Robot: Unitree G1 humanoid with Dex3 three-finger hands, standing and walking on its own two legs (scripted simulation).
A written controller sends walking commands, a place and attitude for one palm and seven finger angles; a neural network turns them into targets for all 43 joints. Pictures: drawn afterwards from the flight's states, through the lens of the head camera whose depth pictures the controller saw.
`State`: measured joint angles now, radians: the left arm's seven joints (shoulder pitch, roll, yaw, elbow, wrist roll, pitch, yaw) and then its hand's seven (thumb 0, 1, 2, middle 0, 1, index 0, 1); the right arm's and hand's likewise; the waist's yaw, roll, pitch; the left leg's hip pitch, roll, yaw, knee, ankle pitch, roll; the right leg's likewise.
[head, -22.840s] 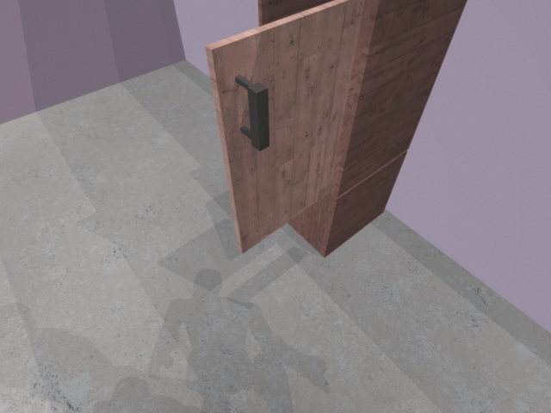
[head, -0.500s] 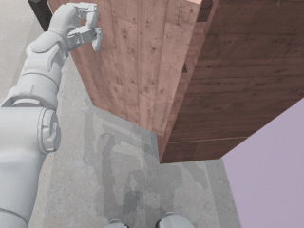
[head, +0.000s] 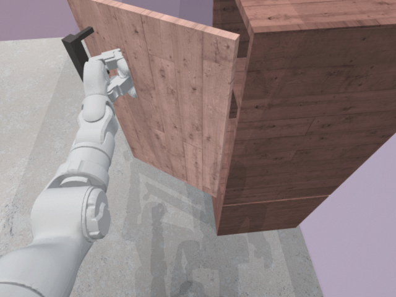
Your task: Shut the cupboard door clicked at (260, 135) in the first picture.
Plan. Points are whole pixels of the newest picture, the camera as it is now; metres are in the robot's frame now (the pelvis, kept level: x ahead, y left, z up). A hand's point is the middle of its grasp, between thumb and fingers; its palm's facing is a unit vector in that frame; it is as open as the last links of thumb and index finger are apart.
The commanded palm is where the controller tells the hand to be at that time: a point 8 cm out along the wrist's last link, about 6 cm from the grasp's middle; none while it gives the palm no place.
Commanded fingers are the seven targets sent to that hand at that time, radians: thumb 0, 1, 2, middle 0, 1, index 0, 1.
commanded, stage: pull the fist back off the door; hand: left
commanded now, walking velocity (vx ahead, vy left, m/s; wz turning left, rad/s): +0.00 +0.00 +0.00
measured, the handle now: (90, 59) +0.61 +0.19 +0.15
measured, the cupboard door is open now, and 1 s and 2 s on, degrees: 56 56 56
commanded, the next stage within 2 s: draw the hand back to the body in 0.38 s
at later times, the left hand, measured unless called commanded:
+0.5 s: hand (131, 105) +0.43 +0.08 +0.16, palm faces +0.03 -1.00 +0.00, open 3.1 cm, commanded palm +0.40 +0.14 +0.15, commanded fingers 0.00 0.90 0.90 -1.30 -1.50 -1.30 -1.50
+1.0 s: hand (72, 156) +0.32 +0.16 +0.17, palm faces +0.05 -1.00 -0.01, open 3.1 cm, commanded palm +0.28 +0.21 +0.17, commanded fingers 0.00 0.90 0.90 -1.13 -1.32 -1.13 -1.32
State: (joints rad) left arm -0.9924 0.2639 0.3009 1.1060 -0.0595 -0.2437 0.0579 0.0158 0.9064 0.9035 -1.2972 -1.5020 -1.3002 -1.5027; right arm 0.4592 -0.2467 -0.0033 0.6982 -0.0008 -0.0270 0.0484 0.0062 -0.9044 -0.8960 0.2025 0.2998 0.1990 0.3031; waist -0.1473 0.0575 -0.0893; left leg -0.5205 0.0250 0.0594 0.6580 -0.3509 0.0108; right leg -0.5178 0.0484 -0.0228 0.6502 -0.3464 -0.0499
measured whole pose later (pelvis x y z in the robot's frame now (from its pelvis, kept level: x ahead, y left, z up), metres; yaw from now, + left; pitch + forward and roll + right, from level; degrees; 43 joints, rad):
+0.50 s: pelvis -0.03 +0.00 +0.01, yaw +2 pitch +5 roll +0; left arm -0.86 0.12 0.11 0.93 -0.12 -0.16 0.10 0.02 0.90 0.90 -1.30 -1.50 -1.30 -1.50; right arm 0.25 -0.24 0.02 0.67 0.04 -0.06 0.00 0.01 -0.91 -0.90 0.20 0.30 0.20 0.30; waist -0.07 0.03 -0.05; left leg -0.41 0.00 0.03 0.61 -0.30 0.02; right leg -0.40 0.02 -0.05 0.62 -0.32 -0.04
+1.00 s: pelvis -0.02 +0.01 +0.02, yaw +2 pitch -1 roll +0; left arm -0.28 0.20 0.12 0.20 -0.20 0.06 -0.06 0.02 0.90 0.90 -1.29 -1.49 -1.29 -1.49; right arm 0.23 -0.27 0.02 0.64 0.07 -0.04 -0.06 0.01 -0.91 -0.90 0.20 0.30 0.20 0.30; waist 0.00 0.05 -0.04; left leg -0.22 -0.01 0.04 0.50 -0.27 0.02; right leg -0.21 0.02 -0.04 0.51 -0.28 -0.04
